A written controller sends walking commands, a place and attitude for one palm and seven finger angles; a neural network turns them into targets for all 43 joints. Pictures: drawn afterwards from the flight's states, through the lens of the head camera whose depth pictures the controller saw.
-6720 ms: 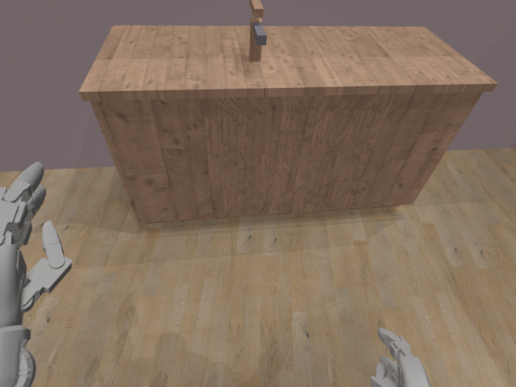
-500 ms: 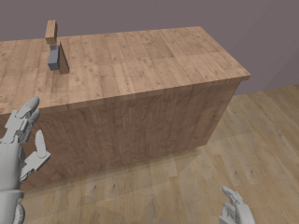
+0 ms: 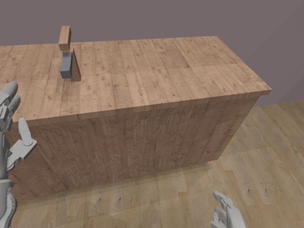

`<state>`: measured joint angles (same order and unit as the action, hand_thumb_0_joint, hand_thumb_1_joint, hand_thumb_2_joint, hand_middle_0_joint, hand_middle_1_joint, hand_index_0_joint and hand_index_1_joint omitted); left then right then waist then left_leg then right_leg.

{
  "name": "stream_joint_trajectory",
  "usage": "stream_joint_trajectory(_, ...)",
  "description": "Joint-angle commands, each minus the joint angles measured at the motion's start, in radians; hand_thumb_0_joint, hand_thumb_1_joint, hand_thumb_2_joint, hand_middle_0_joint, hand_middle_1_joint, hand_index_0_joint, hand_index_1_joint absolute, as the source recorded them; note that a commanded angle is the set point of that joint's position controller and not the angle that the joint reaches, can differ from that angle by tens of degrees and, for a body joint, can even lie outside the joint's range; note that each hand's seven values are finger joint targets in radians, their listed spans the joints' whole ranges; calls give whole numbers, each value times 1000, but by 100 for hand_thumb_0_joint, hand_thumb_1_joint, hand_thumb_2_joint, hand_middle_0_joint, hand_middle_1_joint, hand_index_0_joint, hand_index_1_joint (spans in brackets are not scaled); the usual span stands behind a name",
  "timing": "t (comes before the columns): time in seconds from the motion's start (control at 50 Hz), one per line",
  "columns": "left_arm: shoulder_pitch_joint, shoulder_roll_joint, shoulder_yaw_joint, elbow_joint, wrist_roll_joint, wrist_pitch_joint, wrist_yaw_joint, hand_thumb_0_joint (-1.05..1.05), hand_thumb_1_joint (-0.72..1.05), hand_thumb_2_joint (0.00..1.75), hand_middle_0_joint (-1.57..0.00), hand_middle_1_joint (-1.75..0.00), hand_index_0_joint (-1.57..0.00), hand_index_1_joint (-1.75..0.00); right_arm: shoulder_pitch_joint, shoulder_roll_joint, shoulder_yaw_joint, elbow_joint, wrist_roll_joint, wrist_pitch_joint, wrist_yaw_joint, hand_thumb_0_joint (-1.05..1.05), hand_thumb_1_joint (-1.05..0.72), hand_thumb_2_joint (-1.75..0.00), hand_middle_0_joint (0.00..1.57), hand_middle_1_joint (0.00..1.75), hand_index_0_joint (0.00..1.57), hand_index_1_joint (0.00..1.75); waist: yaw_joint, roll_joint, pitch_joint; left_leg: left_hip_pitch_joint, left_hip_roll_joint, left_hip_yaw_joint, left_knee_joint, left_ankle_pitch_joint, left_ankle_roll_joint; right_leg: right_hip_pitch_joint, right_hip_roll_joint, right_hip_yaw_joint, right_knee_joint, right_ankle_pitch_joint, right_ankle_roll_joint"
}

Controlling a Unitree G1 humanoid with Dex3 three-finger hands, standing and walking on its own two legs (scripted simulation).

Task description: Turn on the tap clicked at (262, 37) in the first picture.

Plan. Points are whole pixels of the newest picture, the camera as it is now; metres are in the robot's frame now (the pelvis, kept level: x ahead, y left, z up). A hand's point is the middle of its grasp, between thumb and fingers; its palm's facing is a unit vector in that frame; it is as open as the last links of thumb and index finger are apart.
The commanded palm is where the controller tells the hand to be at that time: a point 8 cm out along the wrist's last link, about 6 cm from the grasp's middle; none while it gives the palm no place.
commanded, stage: shuffle to correct the standing spot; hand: left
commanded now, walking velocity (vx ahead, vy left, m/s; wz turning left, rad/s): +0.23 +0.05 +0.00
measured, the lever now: (66, 72) +0.50 +0.34 +0.12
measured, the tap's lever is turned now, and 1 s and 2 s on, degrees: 0 0 0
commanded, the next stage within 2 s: come to a stop and stand still in 0.74 s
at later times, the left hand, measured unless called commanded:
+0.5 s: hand (61, 90) +0.34 +0.26 +0.19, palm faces +0.35 -0.85 -0.39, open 7.4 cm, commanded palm +0.27 +0.30 +0.19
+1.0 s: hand (66, 74) +0.40 +0.28 +0.19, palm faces +0.36 -0.87 -0.34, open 7.4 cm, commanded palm +0.35 +0.32 +0.19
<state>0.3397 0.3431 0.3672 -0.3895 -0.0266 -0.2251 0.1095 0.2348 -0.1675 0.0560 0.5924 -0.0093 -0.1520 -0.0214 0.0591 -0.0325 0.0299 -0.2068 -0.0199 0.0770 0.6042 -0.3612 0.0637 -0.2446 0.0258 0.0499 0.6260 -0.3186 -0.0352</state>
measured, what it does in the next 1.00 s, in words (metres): walks ahead: left foot, then right foot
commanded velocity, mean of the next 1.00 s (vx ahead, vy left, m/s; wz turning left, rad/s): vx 0.13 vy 0.04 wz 0.00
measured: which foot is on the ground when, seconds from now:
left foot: down 0.00-0.12, up 0.14-0.30, down 0.32-0.64, up 0.66-0.92, down 0.94-1.00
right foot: down 0.00-0.32, up 0.34-0.62, down 0.64-1.00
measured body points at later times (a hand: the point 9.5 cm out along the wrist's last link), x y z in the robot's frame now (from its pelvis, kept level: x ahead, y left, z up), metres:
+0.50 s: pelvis +0.09 +0.03 +0.00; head +0.12 +0.05 +0.44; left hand +0.31 +0.31 +0.21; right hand +0.25 -0.19 -0.08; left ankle +0.16 +0.13 -0.73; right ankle +0.09 -0.08 -0.66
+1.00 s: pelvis +0.17 +0.05 +0.00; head +0.19 +0.08 +0.45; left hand +0.38 +0.32 +0.21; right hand +0.33 -0.21 -0.06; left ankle +0.23 +0.16 -0.73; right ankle +0.16 -0.08 -0.72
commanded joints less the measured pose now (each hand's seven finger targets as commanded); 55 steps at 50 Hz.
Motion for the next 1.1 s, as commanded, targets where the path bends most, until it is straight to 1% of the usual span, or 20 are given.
stream_joint_trajectory(0.0, -173, 154, 44, -257, 7, -72, 16, 0, 90, 90, -20, -30, -20, -30, -86, -157, -78, -158, 3, -48, -5, 0, -90, -90, 20, 30, 20, 30, -49, 151, -97, 155, 202, -191, -136, 380, 24, -78, 6, -79, -64, 96, -24)
stream_joint_trajectory(0.06, -63, 181, 80, -212, 4, -61, 21, 0, 90, 90, -20, -30, -20, -30, -94, -148, -87, -175, 14, -29, 6, 0, -90, -90, 20, 30, 20, 30, -30, -88, -141, -184, 57, 3, 255, 354, -34, 258, -149, 222, -160, 429, -138)
stream_joint_trajectory(0.1, -68, 183, 92, -255, -7, -84, 36, 0, 90, 90, -20, -30, -20, -30, -102, -151, -103, -183, 24, -17, 17, 0, -90, -90, 20, 30, 20, 30, -11, -202, -116, -557, 5, -51, 573, -138, -57, 484, -355, 495, -220, 659, -294)
stream_joint_trajectory(0.14, 13, 214, 140, -292, -9, -111, 46, 0, 90, 90, -20, -30, -20, -30, -96, -154, -98, -167, 22, -4, 21, 0, -90, -90, 20, 30, 20, 30, 6, -24, -71, -615, 106, -178, 507, -192, -41, 429, -382, 431, -197, 589, -269)
stream_joint_trajectory(0.26, -44, 223, 154, -390, -21, -112, 36, 0, 90, 90, -20, -30, -20, -30, -109, -131, -106, -151, 18, -2, -1, 0, -90, -90, 20, 30, 20, 30, -72, 64, -141, 152, -6, 45, -66, 371, -56, -15, -100, -39, 11, 350, -49)
stream_joint_trajectory(0.3, -41, 219, 161, -424, -26, -112, 33, 0, 90, 90, -20, -30, -20, -30, -88, -179, -139, -171, 18, -2, -8, 0, -90, -90, 20, 30, 20, 30, -77, 389, -253, 377, 317, -454, -182, 440, 146, -279, 25, -88, 523, -156, 33)
stream_joint_trajectory(0.32, -60, 252, 177, -403, -20, -121, 34, 0, 90, 90, -20, -30, -20, -30, -102, -157, -131, -183, 15, -7, 0, 0, -90, -90, 20, 30, 20, 30, -68, 312, -248, 305, 373, -569, -238, 355, 217, -330, 42, -10, 675, -260, 24)
stream_joint_trajectory(0.34, -32, 227, 172, -319, -21, -104, 29, 0, 90, 90, -20, -30, -20, -30, -97, -155, -133, -164, 14, -4, -2, 0, -90, -90, 20, 30, 20, 30, -69, 198, -157, 238, 373, -556, -252, 393, 246, -393, 10, 1, 700, -230, 26)
stream_joint_trajectory(0.44, 30, 197, 143, -386, -14, -94, 6, 0, 90, 90, -20, -30, -20, -30, -101, -161, -126, -140, 17, -23, 10, 0, -90, -90, 20, 30, 20, 30, -46, 208, -107, -47, 301, -297, -261, 243, 178, -277, -102, -19, 486, -86, 28)
stream_joint_trajectory(0.56, 109, 220, 190, -271, -11, -58, 31, 0, 90, 90, -20, -30, -20, -30, -91, -150, -89, -148, 22, -17, -15, 0, -90, -90, 20, 30, 20, 30, -40, 136, -131, -246, 228, -137, -225, -105, 66, 125, -17, -198, -19, 32, 51)
stream_joint_trajectory(0.6, 62, 228, 184, -229, -1, -49, 40, 0, 90, 90, -20, -30, -20, -30, -82, -136, -90, -144, 15, -2, -27, 0, -90, -90, 20, 30, 20, 30, -40, -30, -131, -370, 141, -73, -5, -254, 8, 226, -108, -22, -206, -174, -1)
stream_joint_trajectory(0.62, 30, 240, 186, -214, 6, -41, 38, 0, 90, 90, -20, -30, -20, -30, -81, -129, -92, -146, 8, 8, -27, 0, -90, -90, 20, 30, 20, 30, -38, -226, -100, -484, 38, 3, 271, -253, -34, 207, -295, 345, -361, -383, -108)
stream_joint_trajectory(0.64, -30, 252, 183, -211, 2, -35, 40, 0, 90, 90, -20, -30, -20, -30, -103, -137, -89, -147, 4, 9, -27, 0, -90, -90, 20, 30, 20, 30, -29, -281, -47, -546, 34, -35, 499, -197, -55, 154, -448, 543, -455, -406, -185)
stream_joint_trajectory(0.66, -111, 226, 142, -235, 3, -34, 36, 0, 90, 90, -20, -30, -20, -30, -116, -154, -98, -134, 11, 8, -17, 0, -90, -90, 20, 30, 20, 30, -39, -215, -25, -550, 56, -87, 598, -136, -63, 108, -451, 543, -475, -404, -190)
stream_joint_trajectory(0.72, -50, 182, 85, -224, 16, -48, 36, 0, 90, 90, -20, -30, -20, -30, -105, -138, -75, -102, 8, 11, -15, 0, -90, -90, 20, 30, 20, 30, -43, -46, -51, -487, 107, -96, 542, -3, -71, 114, -368, 267, -351, -4, -178)
stream_joint_trajectory(0.8, -51, 181, 72, -305, 18, -67, 50, 0, 90, 90, -20, -30, -20, -30, -117, -122, -74, -115, -2, 7, -24, 0, -90, -90, 20, 30, 20, 30, -34, -84, -90, -225, 72, 22, 174, 61, -60, 38, -284, 16, -308, 152, -118)
stream_joint_trajectory(0.9, -6, 208, 124, -380, -4, -71, 65, 0, 90, 90, -20, -30, -20, -30, -102, -130, -103, -141, 2, -8, -41, 0, -90, -90, 20, 30, 20, 30, -39, 51, -149, 63, 36, 19, -155, 286, -63, 60, -177, -47, -94, 272, -28)
stream_joint_trajectory(0.94, -6, 221, 136, -414, -7, -78, 64, 0, 90, 90, -20, -30, -20, -30, -103, -158, -115, -157, 13, -4, -38, 0, -90, -90, 20, 30, 20, 30, -32, 279, -203, 189, 247, -243, -185, 654, 19, -85, -54, -108, 92, 28, 44)
stream_joint_trajectory(0.96, -7, 225, 140, -382, -14, -78, 57, 0, 90, 90, -20, -30, -20, -30, -108, -148, -114, -167, 19, -10, -35, 0, -90, -90, 20, 30, 20, 30, -33, 249, -169, 183, 303, -309, -233, 734, 44, -130, -24, -89, 167, -167, 44)
stream_joint_trajectory(1.08, 37, 172, 91, -380, -8, -44, 44, 0, 90, 90, -20, -30, -20, -30, -76, -143, -97, -150, 2, -31, -10, 0, -90, -90, 20, 30, 20, 30, -57, 260, -175, 168, 260, -139, -172, 780, -14, -24, -22, -100, -106, 27, 35)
